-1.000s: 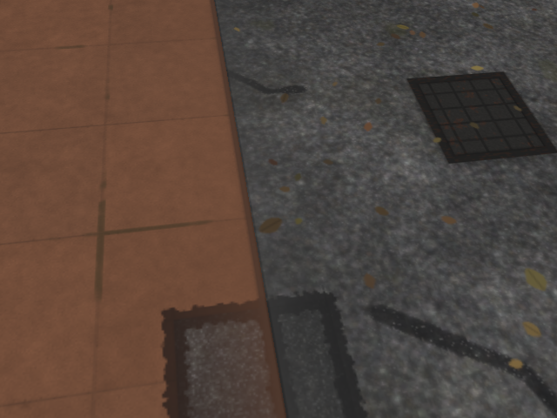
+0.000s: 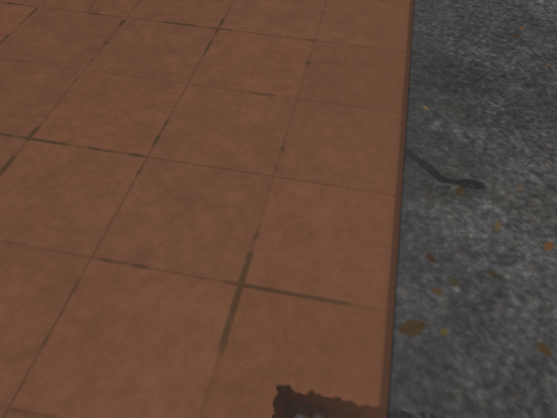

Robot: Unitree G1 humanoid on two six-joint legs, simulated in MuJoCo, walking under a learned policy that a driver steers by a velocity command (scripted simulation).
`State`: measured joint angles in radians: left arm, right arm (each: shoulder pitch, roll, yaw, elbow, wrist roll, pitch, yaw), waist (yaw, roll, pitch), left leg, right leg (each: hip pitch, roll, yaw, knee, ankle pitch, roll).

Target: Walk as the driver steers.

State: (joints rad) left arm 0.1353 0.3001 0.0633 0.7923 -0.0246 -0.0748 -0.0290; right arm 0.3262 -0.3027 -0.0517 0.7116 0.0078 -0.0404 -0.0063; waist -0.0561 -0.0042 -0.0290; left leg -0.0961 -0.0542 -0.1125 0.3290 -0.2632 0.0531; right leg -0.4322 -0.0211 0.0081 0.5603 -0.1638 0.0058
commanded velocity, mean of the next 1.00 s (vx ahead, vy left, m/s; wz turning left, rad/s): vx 0.39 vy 0.00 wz -0.30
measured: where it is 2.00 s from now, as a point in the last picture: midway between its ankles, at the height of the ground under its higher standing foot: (332, 412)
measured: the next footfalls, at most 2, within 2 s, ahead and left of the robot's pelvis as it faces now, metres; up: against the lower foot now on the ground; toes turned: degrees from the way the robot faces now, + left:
right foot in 0.10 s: +0.13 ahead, -0.14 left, +0.00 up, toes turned -3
left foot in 0.56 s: +0.49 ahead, -0.01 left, +0.00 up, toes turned -22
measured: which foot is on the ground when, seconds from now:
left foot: down 0.00-0.10, up 0.12-0.54, down 0.56-0.96, up 0.98-1.00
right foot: up 0.00-0.08, down 0.10-0.58, up 0.60-0.94, down 0.96-1.00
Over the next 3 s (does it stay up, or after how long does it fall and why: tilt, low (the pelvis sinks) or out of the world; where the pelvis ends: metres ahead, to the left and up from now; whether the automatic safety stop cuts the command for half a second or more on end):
stays up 0.77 -0.16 -0.01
